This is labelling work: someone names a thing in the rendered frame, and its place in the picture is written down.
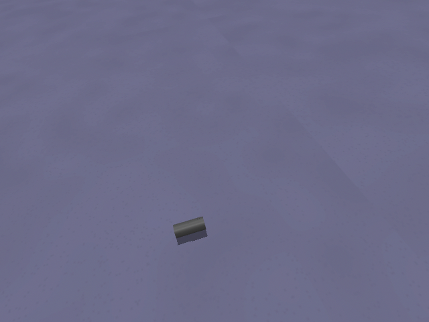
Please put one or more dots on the can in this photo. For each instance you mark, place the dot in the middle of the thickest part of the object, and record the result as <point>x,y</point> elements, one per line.
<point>188,227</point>

